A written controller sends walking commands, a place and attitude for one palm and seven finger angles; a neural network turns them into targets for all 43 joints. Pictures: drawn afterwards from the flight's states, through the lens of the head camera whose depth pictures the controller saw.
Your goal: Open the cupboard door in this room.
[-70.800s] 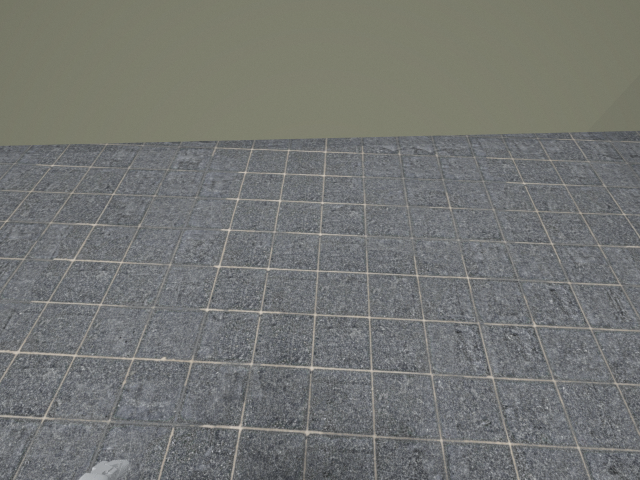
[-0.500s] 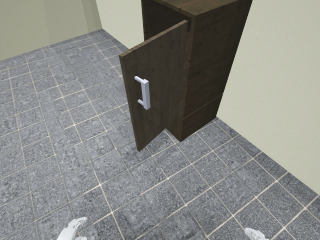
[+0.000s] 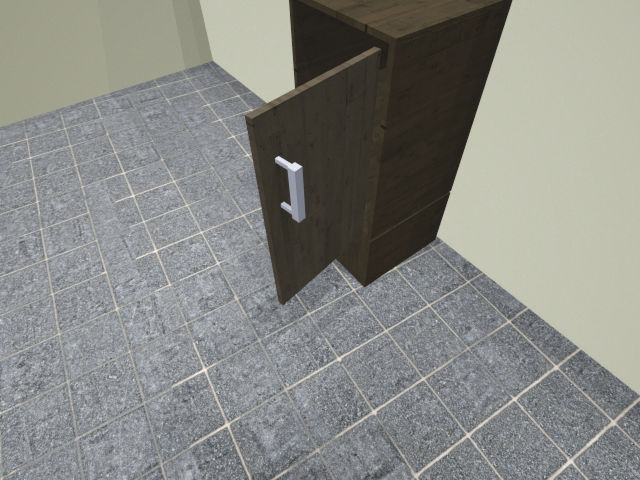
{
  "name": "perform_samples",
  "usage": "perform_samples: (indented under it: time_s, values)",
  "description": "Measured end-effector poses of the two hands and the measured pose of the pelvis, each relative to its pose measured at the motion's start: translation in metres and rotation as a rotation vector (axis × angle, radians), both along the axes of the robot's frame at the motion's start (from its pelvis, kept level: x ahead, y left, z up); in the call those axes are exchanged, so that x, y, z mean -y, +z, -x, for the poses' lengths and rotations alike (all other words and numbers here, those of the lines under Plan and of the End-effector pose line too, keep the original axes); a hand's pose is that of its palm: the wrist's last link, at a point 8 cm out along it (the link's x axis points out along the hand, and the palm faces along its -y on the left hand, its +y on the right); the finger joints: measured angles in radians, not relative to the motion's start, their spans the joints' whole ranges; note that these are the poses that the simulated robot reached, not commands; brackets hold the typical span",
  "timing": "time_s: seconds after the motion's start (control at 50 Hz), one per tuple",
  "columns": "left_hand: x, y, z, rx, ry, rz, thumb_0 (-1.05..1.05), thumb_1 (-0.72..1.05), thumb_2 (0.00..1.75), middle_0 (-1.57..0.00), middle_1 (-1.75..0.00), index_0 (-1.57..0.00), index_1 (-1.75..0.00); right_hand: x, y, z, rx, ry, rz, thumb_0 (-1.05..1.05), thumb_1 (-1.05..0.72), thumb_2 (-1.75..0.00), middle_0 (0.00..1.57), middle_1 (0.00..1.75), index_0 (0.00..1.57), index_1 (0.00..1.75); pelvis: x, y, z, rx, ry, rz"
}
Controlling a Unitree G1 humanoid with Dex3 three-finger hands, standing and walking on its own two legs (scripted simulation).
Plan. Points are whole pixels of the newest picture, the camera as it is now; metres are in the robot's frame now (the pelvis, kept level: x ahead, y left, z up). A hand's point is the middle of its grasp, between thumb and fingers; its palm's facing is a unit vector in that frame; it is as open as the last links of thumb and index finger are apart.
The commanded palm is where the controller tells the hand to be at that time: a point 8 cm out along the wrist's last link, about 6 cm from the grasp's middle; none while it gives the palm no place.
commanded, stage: let the arm hang, fingers relaxed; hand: left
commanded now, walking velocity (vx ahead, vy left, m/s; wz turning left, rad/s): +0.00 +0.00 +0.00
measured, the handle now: (290, 189) +0.64 +0.10 -0.05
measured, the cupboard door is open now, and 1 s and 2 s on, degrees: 100 100 100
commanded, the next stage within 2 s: look to check the result in 0.38 s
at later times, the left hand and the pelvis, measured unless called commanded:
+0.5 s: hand out of the picture +0.00 +0.16 -0.17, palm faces +0.05 -0.98 -0.18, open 7.4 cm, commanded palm none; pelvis +0.01 -0.01 +0.00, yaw +0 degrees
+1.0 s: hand out of the picture +0.03 +0.15 -0.17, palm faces +0.05 -0.98 -0.20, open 7.4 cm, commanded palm none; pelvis +0.03 -0.02 +0.00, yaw +0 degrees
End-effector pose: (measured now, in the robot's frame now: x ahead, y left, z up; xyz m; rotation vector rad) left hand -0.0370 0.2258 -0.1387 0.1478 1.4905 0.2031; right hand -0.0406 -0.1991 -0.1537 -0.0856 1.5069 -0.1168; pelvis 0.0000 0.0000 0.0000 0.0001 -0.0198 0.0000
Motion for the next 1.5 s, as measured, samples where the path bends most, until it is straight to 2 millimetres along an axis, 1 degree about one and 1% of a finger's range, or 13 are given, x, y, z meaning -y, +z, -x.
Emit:
perform_samples:
  time_s: [0.14,0.16,0.26,0.56,1.02,1.5]
  values:
    - [0.019,-0.006,-0.026,0.076,-0.014,0.042,0.00,0.91,0.90,-0.20,-0.30,-0.19,-0.30,-0.003,-0.001,-0.014,0.053,-0.007,-0.004,0.00,-0.91,-0.90,0.20,0.30,0.20,0.30,0.001,0.000,-0.001,0.002,-0.005,-0.003]
    - [0.020,-0.007,-0.027,0.075,-0.019,0.039,0.01,0.92,0.90,-0.20,-0.30,-0.20,-0.30,-0.003,-0.001,-0.016,0.059,-0.009,-0.002,0.00,-0.91,-0.90,0.20,0.30,0.20,0.30,0.002,0.000,-0.001,0.002,-0.006,-0.003]
    - [0.019,-0.007,-0.030,0.081,-0.014,0.040,0.01,0.93,0.89,-0.20,-0.30,-0.20,-0.30,0.001,0.001,-0.021,0.067,-0.009,0.010,0.00,-0.91,-0.90,0.20,0.30,0.20,0.30,0.004,0.000,-0.003,0.001,-0.004,-0.003]
    - [0.021,-0.005,-0.031,0.054,-0.005,0.038,0.00,0.91,0.90,-0.20,-0.30,-0.19,-0.30,0.015,0.004,-0.023,0.033,0.000,0.034,0.00,-0.91,-0.90,0.20,0.30,0.20,0.30,0.007,0.001,-0.011,-0.004,-0.001,-0.003]
    - [0.023,-0.001,-0.058,0.087,-0.013,0.018,0.00,0.91,0.90,-0.20,-0.30,-0.19,-0.30,0.028,0.004,-0.058,0.073,0.024,0.039,0.00,-0.91,-0.90,0.20,0.30,0.20,0.30,0.016,0.002,-0.026,-0.004,0.004,-0.004]
    - [0.031,-0.001,-0.069,0.080,-0.012,0.014,0.00,0.91,0.90,-0.20,-0.30,-0.20,-0.30,0.046,0.005,-0.069,0.058,0.031,0.055,0.00,-0.91,-0.90,0.20,0.30,0.20,0.30,0.027,0.003,-0.039,-0.009,0.006,-0.005]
